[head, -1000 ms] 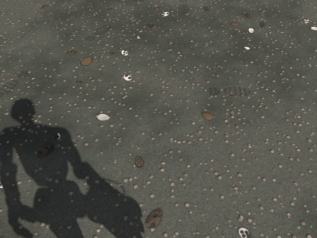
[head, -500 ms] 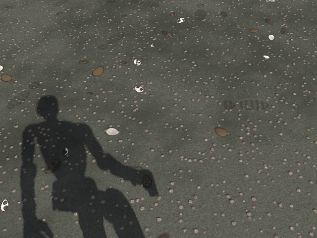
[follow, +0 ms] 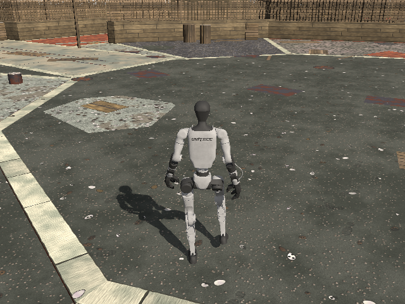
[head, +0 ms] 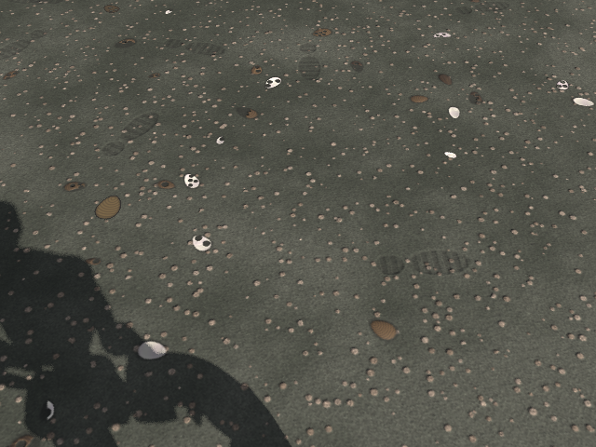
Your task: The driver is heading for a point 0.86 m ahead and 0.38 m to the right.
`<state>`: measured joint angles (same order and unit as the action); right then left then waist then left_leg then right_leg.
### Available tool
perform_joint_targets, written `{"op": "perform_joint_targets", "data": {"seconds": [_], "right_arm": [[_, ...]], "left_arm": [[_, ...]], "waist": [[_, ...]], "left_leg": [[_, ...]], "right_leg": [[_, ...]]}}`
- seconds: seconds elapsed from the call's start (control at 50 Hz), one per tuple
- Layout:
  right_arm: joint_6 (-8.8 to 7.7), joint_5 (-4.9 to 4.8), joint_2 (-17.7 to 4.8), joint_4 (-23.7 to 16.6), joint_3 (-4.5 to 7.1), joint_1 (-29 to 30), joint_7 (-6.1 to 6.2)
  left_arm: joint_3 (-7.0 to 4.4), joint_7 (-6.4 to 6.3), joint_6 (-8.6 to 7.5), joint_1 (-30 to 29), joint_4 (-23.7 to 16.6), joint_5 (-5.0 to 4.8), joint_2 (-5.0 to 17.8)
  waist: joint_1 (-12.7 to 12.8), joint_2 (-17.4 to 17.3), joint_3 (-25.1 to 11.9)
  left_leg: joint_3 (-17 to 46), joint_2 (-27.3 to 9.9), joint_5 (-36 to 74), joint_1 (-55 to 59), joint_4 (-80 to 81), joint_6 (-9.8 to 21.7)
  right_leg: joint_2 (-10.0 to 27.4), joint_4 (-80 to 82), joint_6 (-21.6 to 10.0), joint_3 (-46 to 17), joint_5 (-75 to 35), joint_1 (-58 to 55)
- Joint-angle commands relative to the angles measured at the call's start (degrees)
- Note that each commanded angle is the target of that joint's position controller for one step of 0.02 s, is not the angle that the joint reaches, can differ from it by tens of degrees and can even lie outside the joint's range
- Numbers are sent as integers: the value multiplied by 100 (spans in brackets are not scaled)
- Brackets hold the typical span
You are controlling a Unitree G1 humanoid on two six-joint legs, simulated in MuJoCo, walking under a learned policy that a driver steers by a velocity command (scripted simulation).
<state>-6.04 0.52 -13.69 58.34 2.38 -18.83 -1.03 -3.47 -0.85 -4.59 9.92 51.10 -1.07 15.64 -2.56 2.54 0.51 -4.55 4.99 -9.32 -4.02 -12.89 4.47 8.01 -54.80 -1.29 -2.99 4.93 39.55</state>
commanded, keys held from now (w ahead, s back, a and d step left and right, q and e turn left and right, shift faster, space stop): w+e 1.00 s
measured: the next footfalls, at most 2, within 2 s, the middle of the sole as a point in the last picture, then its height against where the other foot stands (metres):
right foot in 0.26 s outside the picture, level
left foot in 0.74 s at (308, 390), level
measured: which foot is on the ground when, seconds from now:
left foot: down 0.00-0.28, up 0.30-0.72, down 0.74-1.00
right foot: up 0.00-0.24, down 0.26-0.74, up 0.76-1.00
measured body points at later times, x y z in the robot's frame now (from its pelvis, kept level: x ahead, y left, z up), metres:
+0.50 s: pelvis +0.29 -0.08 +0.00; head +0.32 -0.10 +0.45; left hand +0.44 +0.17 -0.12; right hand +0.38 -0.38 -0.11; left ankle +0.42 +0.09 -0.67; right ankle +0.29 -0.14 -0.75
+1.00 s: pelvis +0.58 -0.11 +0.00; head +0.60 -0.12 +0.45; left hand +0.85 +0.05 -0.10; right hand +0.48 -0.38 -0.12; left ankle +0.62 -0.01 -0.75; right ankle +0.54 -0.27 -0.67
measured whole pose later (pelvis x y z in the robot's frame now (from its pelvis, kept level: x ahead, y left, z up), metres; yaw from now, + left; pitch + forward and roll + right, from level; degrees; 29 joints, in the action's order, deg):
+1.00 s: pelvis +0.58 -0.11 +0.00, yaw -33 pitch +1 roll +2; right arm -6.2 0.3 -15.1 47.8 3.6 -16.1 -0.5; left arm -4.5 -0.2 -1.1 13.7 38.5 -1.5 17.8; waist -2.5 3.1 1.2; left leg -6.3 1.6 -11.3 -8.6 -18.3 1.7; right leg 4.9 -62.2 -0.1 -4.0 14.5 37.3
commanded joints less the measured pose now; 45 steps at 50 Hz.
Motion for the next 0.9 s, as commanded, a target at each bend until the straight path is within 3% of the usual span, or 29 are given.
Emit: {"op": "perform_joint_targets", "data": {"seconds": [0.02, 0.12, 0.18, 0.22, 0.24, 0.26, 0.28, 0.3, 0.32, 0.34, 0.36, 0.38, 0.4, 0.44, 0.5, 0.56, 0.64, 0.7, 0.72, 0.74, 0.76, 0.78, 0.8, 0.82, 0.84, 0.86, 0.9], "right_arm": [[-101, 2, -842, -365, 126, 325, 117], [-2, -67, -929, -168, 133, -232, 163], [162, -86, -1018, -168, 171, -276, 188], [261, -68, -1193, -298, 218, -106, 235], [325, -42, -1228, -370, 226, -23, 264], [348, -35, -1188, -477, 195, 30, 297], [226, 58, -722, -734, 29, -354, 246], [-40, 51, -395, -810, -113, -447, 122], [-256, -180, -965, -979, 52, 202, 25], [-353, -294, -1022, -1138, 54, 600, 5], [-363, -217, -959, -1128, 68, 697, 43], [-289, -110, -989, -1094, 130, 650, 91], [-200, -66, -942, -1133, 144, 543, 95], [-72, 15, -794, -1198, 147, 491, 113], [-19, 56, -671, -1481, 119, 1192, 155], [-54, 1, -523, -1691, 64, 1810, 120], [-118, -93, -752, -1927, 123, 2194, 49], [-214, -108, -981, -1921, 213, 1948, -3], [-245, -93, -1053, -1811, 269, 1531, 12], [-276, -13, -1240, -1707, 353, 890, 46], [-250, 20, -1581, -1639, 433, -17, 97], [-159, 34, -1907, -1423, 523, -294, 47], [-136, -71, -1242, -1608, 384, -25, 25], [-98, -88, -918, -1675, 300, 215, 50], [-67, -33, -864, -1706, 257, 485, 47], [-46, -9, -768, -1659, 230, 632, 51], [-74, 18, -731, -1584, 224, 676, 65]], "left_arm": [[-10, 73, -36, -97, -296, 1, 154], [88, 252, -50, -1017, -729, -22, 57], [83, 408, -66, -1237, -1010, -30, 123], [-20, 471, -48, -869, -1070, -26, 346], [-146, 474, -34, -189, -945, -37, 560], [-343, 418, -13, 781, -724, -51, 927], [-555, 306, 42, 1579, -639, 14, 1640], [-483, 293, 31, 1500, -716, -16, 1541], [-354, 268, 22, 1439, -720, 45, 1105], [-290, 242, 3, 1085, -792, 51, 864], [-239, 251, -9, 666, -904, 53, 723], [-180, 247, -15, 372, -1017, 94, 557], [-184, 238, -14, 249, -1088, 132, 604], [-210, 197, -28, 283, -1103, 71, 689], [-283, 74, -16, 575, -1066, 21, 920], [-300, 20, 42, 836, -1015, -11, 951], [-297, -2, 93, 1129, -906, -55, 897], [-313, -53, 160, 1047, -960, -15, 905], [-283, -52, 183, 964, -1007, -6, 818], [-191, -30, 177, 914, -1088, 26, 580], [-64, -21, 165, 1038, -1212, 143, 249], [-6, -3, 100, 1887, -1387, -96, 93], [-118, -33, 116, 1760, -1173, -162, 765], [-197, -28, 156, 1134, -1248, -110, 1018], [-198, -36, 184, 877, -1298, -51, 924], [-209, -18, 189, 700, -1375, 3, 836], [-189, 45, 242, 767, -1428, -66, 593]], "waist": [[139, -478, 362], [-194, -337, 537], [-142, -396, 507], [155, -667, 94], [527, -744, -317], [993, -613, -831], [991, 469, -1678], [745, 979, -2342], [956, 625, -1902], [843, 283, -1173], [566, -303, -674], [344, -419, -425], [181, -208, -345], [78, -160, -244], [252, -93, -55], [513, 131, -42], [619, 279, -44], [406, 458, -99], [181, 484, -253], [-128, 336, -787], [-399, -460, -1635], [88, -2570, -2014], [-68, -1588, -1464], [-208, -986, -800], [-92, -581, -447], [-2, -601, -166], [138, -872, -76]], "left_leg": [[540, -1542, 1086, -552, 861, 683], [111, -1801, 1348, 492, 696, 565], [-59, -2022, 2400, 1218, 106, 442], [-260, -2022, 4509, 1329, -798, 305], [-399, -1932, 5283, 1182, -1749, 204], [-536, -1704, 4888, 422, -3091, -4], [-593, -1092, 2386, -1849, -5359, -353], [462, -38, -2212, -3486, -6745, -487], [1154, -459, -1995, -4143, -6989, -287], [1062, -737, -1500, -4252, -6651, -169], [991, -957, -1165, -3978, -6055, -186], [962, -1132, -937, -3556, -5612, -237], [982, -1177, -896, -3206, -5416, -333], [870, -1176, -721, -2998, -4866, -566], [740, -996, 309, -3084, -3564, -794], [687, -697, 1397, -2636, -2238, -784], [904, -567, 1432, -2444, -1570, -675], [950, -554, 701, -2086, -1360, -471], [840, -530, 650, -1517, -1148, -342], [1065, -884, 598, -392, -1190, -95], [2125, -1923, 337, 1133, -1277, 223], [4894, -2999, -1021, 2528, -653, 1110], [4815, -2884, -2034, 2137, -451, 921], [3761, -2632, -1758, 1438, -415, 646], [3060, -2380, -962, 736, -298, 535], [2588, -2184, -406, 276, -167, 529], [1858, -1957, 115, -174, 123, 501]], "right_leg": [[-40, 967, 3, -21, -1016, -136], [-260, 1925, -120, 218, -1148, 113], [-402, 2121, -308, 445, -369, 250], [-771, 2072, -511, 829, 228, -547], [-1028, 2133, -653, 972, 303, -1436], [-1082, 2410, -898, 700, 27, -2936], [356, 2425, -1739, -1706, 242, -5325], [1307, 3532, -2493, -4532, 791, -6462], [1073, 3720, -2103, -3951, 951, -6256], [844, 3763, -1840, -3021, 602, -5441], [588, 3885, -1677, -2365, -5, -4463], [387, 4048, -1557, -1922, -463, -3775], [314, 4169, -1623, -1842, -758, -3283], [147, 4295, -1648, -1463, -1163, -2783], [-130, 4335, -1473, -1090, -1179, -2491], [-367, 4210, -1161, -964, -525, -2361], [-130, 3829, -1024, -1539, -21, -2863], [52, 3291, -926, -2021, -154, -3270], [-98, 2952, -826, -2017, -338, -3231], [-415, 2052, -651, -1775, -402, -2933], [-901, 380, -402, -1148, 890, -2094], [-1411, -1239, -127, -667, 3102, -12], [-915, -1897, -54, -871, 2767, 553], [-733, -1973, -21, -702, 2202, 647], [-528, -1835, 25, -557, 1790, 398], [-376, -1564, 40, -543, 1531, 299], [-185, -1310, 48, -401, 1295, -59]]}}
